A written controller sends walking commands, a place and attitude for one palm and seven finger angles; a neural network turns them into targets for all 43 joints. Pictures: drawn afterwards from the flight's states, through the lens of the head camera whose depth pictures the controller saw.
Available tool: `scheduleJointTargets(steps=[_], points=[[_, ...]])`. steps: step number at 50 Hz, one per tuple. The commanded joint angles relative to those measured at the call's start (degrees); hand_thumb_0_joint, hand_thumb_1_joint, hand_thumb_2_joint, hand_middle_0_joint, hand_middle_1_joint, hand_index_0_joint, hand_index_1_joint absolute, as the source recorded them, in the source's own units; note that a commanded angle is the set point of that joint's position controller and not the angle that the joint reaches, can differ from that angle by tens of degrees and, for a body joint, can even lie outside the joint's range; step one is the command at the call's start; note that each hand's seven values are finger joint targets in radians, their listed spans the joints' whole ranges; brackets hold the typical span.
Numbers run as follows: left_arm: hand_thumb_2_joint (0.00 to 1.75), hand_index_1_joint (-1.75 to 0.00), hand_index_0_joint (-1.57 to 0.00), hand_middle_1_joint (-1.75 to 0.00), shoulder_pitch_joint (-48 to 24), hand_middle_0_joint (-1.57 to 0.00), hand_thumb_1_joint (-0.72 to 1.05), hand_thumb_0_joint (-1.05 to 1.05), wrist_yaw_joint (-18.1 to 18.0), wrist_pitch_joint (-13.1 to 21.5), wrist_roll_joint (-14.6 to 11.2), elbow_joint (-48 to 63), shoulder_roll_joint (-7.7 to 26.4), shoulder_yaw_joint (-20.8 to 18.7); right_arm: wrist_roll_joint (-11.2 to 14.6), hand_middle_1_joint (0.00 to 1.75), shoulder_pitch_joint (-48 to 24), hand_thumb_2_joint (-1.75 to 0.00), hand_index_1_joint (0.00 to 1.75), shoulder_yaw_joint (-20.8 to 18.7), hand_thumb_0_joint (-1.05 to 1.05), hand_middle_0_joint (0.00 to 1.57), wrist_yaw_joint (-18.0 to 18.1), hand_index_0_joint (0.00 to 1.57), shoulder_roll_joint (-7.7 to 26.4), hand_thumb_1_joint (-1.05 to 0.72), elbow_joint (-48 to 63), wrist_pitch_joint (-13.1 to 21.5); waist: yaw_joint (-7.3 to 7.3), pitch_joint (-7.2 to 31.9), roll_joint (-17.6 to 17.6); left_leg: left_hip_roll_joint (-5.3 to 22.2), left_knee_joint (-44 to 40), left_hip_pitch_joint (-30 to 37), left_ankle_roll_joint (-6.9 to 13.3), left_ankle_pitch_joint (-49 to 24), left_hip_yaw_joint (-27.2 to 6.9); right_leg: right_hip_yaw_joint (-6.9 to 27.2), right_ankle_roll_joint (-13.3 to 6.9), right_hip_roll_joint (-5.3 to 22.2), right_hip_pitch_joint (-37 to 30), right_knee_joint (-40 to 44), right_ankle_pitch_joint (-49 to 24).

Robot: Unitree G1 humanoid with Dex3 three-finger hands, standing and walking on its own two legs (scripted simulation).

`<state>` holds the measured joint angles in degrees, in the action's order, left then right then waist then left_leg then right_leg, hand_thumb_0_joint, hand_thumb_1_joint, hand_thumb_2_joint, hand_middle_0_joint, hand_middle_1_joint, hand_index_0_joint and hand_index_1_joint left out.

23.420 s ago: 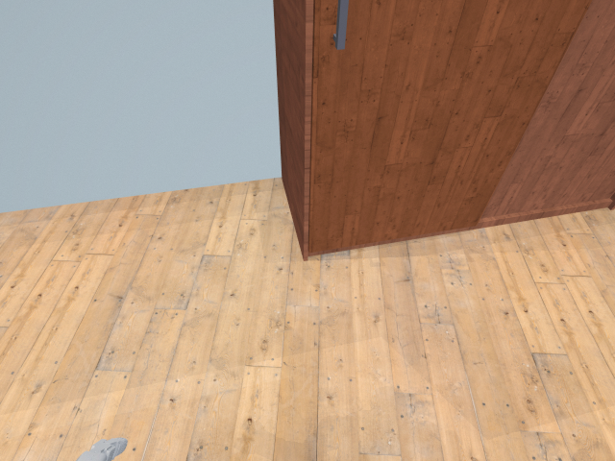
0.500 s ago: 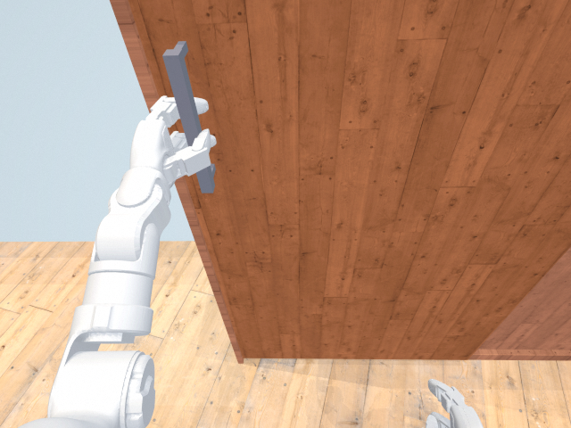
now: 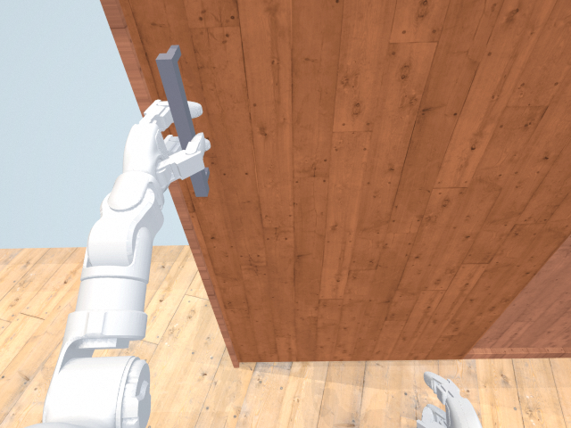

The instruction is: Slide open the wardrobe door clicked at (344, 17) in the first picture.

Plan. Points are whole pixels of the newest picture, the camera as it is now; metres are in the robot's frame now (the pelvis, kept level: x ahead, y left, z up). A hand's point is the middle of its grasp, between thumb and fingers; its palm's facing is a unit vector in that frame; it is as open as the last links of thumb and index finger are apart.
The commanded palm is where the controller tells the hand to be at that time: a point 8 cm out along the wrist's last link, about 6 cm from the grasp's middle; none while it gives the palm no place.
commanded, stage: grip the handle and tug to test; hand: left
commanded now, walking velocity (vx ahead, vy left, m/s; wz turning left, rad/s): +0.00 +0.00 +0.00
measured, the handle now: (189, 128) +0.46 +0.16 +0.21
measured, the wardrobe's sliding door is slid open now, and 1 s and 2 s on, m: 0.00 0.00 0.03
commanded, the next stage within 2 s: tug the door sideways, standing still in 0.22 s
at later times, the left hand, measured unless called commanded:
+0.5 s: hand (197, 154) +0.40 +0.14 +0.21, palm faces +0.05 -1.00 +0.01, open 6.3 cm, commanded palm +0.38 +0.17 +0.21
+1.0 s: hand (203, 153) +0.41 +0.13 +0.21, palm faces +0.12 -0.99 -0.04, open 5.7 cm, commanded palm +0.38 +0.17 +0.21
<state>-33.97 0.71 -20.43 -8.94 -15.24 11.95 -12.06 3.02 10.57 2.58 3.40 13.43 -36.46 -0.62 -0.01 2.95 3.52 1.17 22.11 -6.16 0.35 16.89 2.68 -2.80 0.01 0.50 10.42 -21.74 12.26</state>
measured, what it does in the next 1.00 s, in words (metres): stands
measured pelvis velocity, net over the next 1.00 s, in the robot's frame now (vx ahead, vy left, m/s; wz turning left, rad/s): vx -0.01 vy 0.01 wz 0.09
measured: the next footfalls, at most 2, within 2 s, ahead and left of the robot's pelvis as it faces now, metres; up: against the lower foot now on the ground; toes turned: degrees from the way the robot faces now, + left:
right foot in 1.36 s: +0.07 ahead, -0.18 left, +0.00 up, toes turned -2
left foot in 1.52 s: +0.02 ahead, +0.04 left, +0.00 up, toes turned +13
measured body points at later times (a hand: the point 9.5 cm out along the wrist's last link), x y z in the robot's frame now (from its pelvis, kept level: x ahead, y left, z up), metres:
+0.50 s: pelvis +0.03 +0.00 +0.00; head +0.03 -0.01 +0.45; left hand +0.40 +0.19 +0.21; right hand +0.21 -0.23 -0.10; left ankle -0.06 +0.11 -0.74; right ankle -0.01 -0.12 -0.74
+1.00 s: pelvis -0.01 +0.01 +0.00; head +0.00 +0.00 +0.45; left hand +0.40 +0.19 +0.21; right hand +0.16 -0.19 -0.12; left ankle -0.06 +0.11 -0.74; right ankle -0.01 -0.13 -0.74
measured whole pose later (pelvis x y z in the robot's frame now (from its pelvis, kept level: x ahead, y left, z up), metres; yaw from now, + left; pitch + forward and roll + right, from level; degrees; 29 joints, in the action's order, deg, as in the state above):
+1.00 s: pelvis -0.01 +0.01 +0.00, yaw +5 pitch +2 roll -1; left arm -46.2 -6.5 -19.5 -6.5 -25.6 6.0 -3.0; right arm 1.8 10.9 2.8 2.2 10.9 -41.5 2.5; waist 2.6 1.6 2.4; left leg -1.4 27.1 -11.1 0.9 17.6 -2.6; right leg -4.9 0.9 2.8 12.7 -25.5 14.3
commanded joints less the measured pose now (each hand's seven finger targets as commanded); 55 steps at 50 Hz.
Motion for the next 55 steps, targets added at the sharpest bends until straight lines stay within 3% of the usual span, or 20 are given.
scheduleJointTargets(steps=[1,5,9,15,17,24,27,30,34,36,38,41,46,48,49,50,51,53,54,55], points=[[0.90,-1.40,-0.45,-1.40,-17.6,-0.45,0.90,0.00,1.8,4.4,-1.7,20.7,7.3,-0.9,-0.2,0.30,-7.3,-0.90,0.30,-2.2,0.00,0.20,0.1,0.20,5.8,-0.90,9.8,2.8,2.99,21.5,-3.4,-0.2,1.8,5.2,0.1,-39.5,-1.1,-0.8,-1.9,-0.6,-13.9,-3.4,-35.1],[0.90,-1.40,-0.45,-1.40,-12.9,-0.45,0.90,0.00,1.9,3.6,-1.8,24.4,8.1,-1.7,-0.2,0.30,-7.9,-0.90,0.30,-2.2,0.00,0.20,-0.3,0.20,5.9,-0.90,10.5,2.3,3.63,21.4,-2.3,0.0,1.2,4.6,-0.2,-39.9,-0.9,-0.9,-2.0,-0.5,-14.8,-3.4,-35.1],[0.90,-1.40,-0.45,-1.40,-5.9,-0.45,0.90,0.00,2.0,1.9,-2.1,26.5,9.8,-4.0,-0.1,0.30,-8.4,-0.90,0.30,-2.4,0.00,0.20,-0.5,0.20,6.2,-0.90,11.1,1.9,4.63,21.1,-4.0,0.1,1.4,4.2,0.1,-40.7,-0.5,-0.7,-1.9,-0.6,-15.9,-3.6,-37.2],[0.90,-1.40,-0.45,-1.40,-3.0,-0.45,0.90,0.00,1.8,-0.8,-2.7,30.5,9.7,-4.6,-0.1,0.30,-9.0,-0.90,0.30,-2.1,0.00,0.20,-0.8,0.20,5.9,-0.90,11.4,1.6,4.54,20.2,-2.9,0.1,1.8,4.0,0.1,-41.8,-0.5,-0.8,-1.9,-0.7,-15.1,-3.8,-37.9],[0.90,-1.40,-0.45,-1.40,-5.5,-0.45,0.90,0.00,1.7,-1.5,-2.6,31.1,10.0,-4.4,-0.2,0.30,-8.9,-0.90,0.30,-2.2,0.00,0.20,-0.7,0.20,6.0,-0.90,11.0,1.5,3.94,19.9,-3.5,-0.1,2.1,4.1,0.1,-41.7,-0.2,-0.7,-1.7,-0.7,-14.8,-3.9,-39.1],[0.90,-1.40,-0.45,-1.40,-23.1,-0.45,0.90,0.00,-0.7,-3.3,-1.4,24.6,1.5,5.1,-0.3,0.30,-7.1,-0.90,0.30,-2.5,0.00,0.20,0.2,0.20,5.9,-0.90,7.2,2.6,-0.41,16.7,-3.0,0.0,4.1,6.8,0.1,-40.8,-1.4,-1.2,-1.5,-1.1,-7.5,-3.3,-34.6],[0.90,-1.40,-0.45,-1.40,-26.6,-0.45,0.90,0.00,-1.6,-2.9,-0.3,24.4,-1.0,7.5,-0.9,0.30,-6.3,-0.90,0.30,-2.6,0.00,0.20,0.2,0.20,5.3,-0.90,6.6,3.0,-0.62,20.8,-0.9,-0.4,5.5,8.5,-0.2,-46.3,-1.9,-1.4,-1.5,-0.8,-8.1,-4.9,-37.9],[0.90,-1.40,-0.45,-1.40,-30.0,-0.45,0.90,0.00,-2.3,-1.6,0.1,23.0,-4.3,10.9,-1.2,0.30,-5.9,-0.90,0.30,-2.6,0.00,0.20,0.1,0.20,4.9,-0.90,5.8,3.2,-1.44,22.3,-1.8,-0.1,6.0,9.3,-0.2,-47.2,-2.6,-1.6,-1.4,-0.6,-7.7,-5.5,-38.0],[0.90,-1.40,-0.45,-1.40,-33.0,-0.45,0.90,0.00,-2.1,0.8,0.1,18.0,-7.2,13.6,-1.2,0.30,-6.9,-0.90,0.30,-2.4,0.00,0.20,0.2,0.20,4.7,-0.90,5.3,3.7,-1.86,19.5,-5.9,-0.4,4.5,7.6,0.1,-36.9,-3.5,-1.6,-1.4,-0.6,-5.8,-4.3,-30.5],[0.90,-1.40,-0.45,-1.40,-37.1,-0.45,0.90,0.00,-2.1,2.2,0.5,17.0,-9.3,15.7,-1.1,0.30,-7.4,-0.90,0.30,-2.0,0.00,0.20,0.1,0.20,4.1,-0.90,5.2,4.2,-2.57,18.2,-3.8,-0.7,4.0,7.5,0.1,-33.1,-3.8,-1.5,-1.6,-0.7,-4.4,-4.0,-27.0],[0.90,-1.40,-0.45,-1.40,-37.8,-0.45,0.90,0.00,-1.9,2.6,0.5,13.5,-11.3,17.1,-1.3,0.30,-6.2,-0.90,0.30,-1.9,0.00,0.20,0.0,0.20,3.9,-0.90,4.5,4.3,-2.89,17.9,-3.3,-0.5,5.0,8.3,0.0,-38.4,-4.2,-1.8,-1.7,-0.8,-3.5,-5.0,-29.5],[0.90,-1.40,-0.45,-1.40,-42.0,-0.45,0.90,0.00,-1.3,3.1,0.7,13.9,-12.0,18.5,-1.4,0.30,-4.8,-0.90,0.30,-2.2,0.00,0.20,-0.5,0.20,4.0,-0.90,3.8,4.3,-2.96,23.1,0.3,0.2,7.3,12.1,-1.3,-48.8,-5.2,-2.1,-1.6,-0.8,-2.4,-6.7,-32.0],[0.90,-1.40,-0.45,-1.40,-46.2,-0.45,0.90,0.00,-1.9,6.0,0.1,7.5,-14.0,19.5,-1.4,0.30,-5.0,-0.90,0.30,-2.2,0.00,0.20,-0.8,0.20,3.7,-0.90,3.2,5.6,-3.69,21.1,-3.9,-0.4,5.3,8.2,-1.3,-34.0,-5.6,-2.1,-1.7,-1.1,-1.5,-5.2,-23.4],[0.90,-1.40,-0.45,-1.40,-47.6,-0.45,0.90,0.00,-2.2,7.2,-0.2,4.9,-15.2,19.6,-1.4,0.30,-4.4,-0.90,0.30,-1.9,0.00,0.20,-0.9,0.20,3.7,-0.90,2.6,6.4,-3.79,19.9,-1.5,-0.7,4.8,7.8,-1.5,-30.9,-5.8,-2.0,-1.9,-1.1,-0.1,-5.0,-21.0],[0.90,-1.40,-0.45,-1.40,-49.6,-0.45,0.90,0.00,-2.4,7.9,-0.1,4.3,-12.7,18.2,-1.3,0.30,-3.9,-0.90,0.30,-1.9,0.00,0.20,-0.7,0.20,4.2,-0.90,2.0,6.5,-3.64,20.1,-0.8,-0.7,4.6,8.2,-2.0,-31.0,-6.1,-2.0,-2.0,-1.1,0.1,-4.7,-19.9],[0.90,-1.40,-0.45,-1.40,-43.3,-0.45,0.90,0.00,-5.6,16.6,4.9,1.7,17.7,0.9,-2.2,0.30,-3.7,-0.90,0.30,-2.8,0.00,0.20,0.7,0.20,8.3,-0.90,2.4,5.8,-1.20,14.5,-1.5,4.5,4.6,-0.3,1.6,-24.2,-6.6,0.1,0.1,1.4,1.7,-5.7,-11.7],[0.90,-1.40,-0.45,-1.40,-38.2,-0.45,0.90,0.00,-5.4,19.9,5.2,-2.1,7.5,7.6,-2.6,0.30,-3.2,-0.90,0.30,-2.5,0.00,0.20,1.0,0.20,6.0,-0.90,2.1,5.1,-1.45,13.4,-3.5,5.0,3.2,-1.7,2.2,-18.0,-7.8,-0.5,0.4,1.6,0.9,-7.9,-9.2],[0.90,-1.40,-0.45,-1.40,-39.6,-0.45,0.90,0.00,-5.2,23.3,4.1,1.1,2.8,11.4,-2.5,0.30,-4.1,-0.90,0.30,-2.7,0.00,0.20,1.9,0.20,5.8,-0.90,3.4,5.6,-1.85,13.1,-0.2,9.9,0.6,-1.2,4.8,-6.2,-12.7,-1.4,0.3,0.1,5.2,-14.5,0.0],[0.90,-1.40,-0.45,-1.40,-40.9,-0.45,0.90,0.00,-5.1,24.6,3.8,2.2,3.5,11.6,-2.3,0.30,-4.4,-0.90,0.30,-3.2,0.00,0.20,2.3,0.20,6.2,-0.90,3.8,5.7,-2.03,12.4,2.1,13.5,-1.7,1.0,7.2,-2.4,-18.0,-1.5,0.2,-1.2,9.7,-20.1,5.1],[0.90,-1.40,-0.45,-1.40,-43.7,-0.45,0.90,0.00,-5.1,25.5,3.5,4.2,2.4,13.1,-2.4,0.30,-4.5,-0.90,0.30,-3.1,0.00,0.20,2.4,0.20,5.5,-0.90,3.9,5.7,-2.74,11.8,4.5,17.6,-3.3,4.9,10.2,-4.9,-23.5,-0.1,0.0,-1.7,15.8,-27.1,11.7]])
